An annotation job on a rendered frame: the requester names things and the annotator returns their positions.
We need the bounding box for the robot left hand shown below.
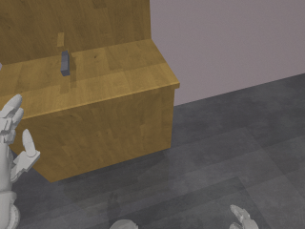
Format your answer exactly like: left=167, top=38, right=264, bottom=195
left=0, top=94, right=40, bottom=192

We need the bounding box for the robot right hand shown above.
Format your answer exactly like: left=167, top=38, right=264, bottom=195
left=229, top=204, right=259, bottom=229

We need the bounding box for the tap lever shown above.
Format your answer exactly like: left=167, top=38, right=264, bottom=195
left=60, top=50, right=71, bottom=76

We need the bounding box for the robot left forearm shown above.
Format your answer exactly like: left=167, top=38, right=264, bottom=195
left=0, top=190, right=21, bottom=229

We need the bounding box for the robot left thigh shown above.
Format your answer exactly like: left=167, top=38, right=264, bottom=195
left=110, top=219, right=138, bottom=229

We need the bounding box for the counter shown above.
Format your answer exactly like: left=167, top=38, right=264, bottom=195
left=0, top=0, right=180, bottom=183

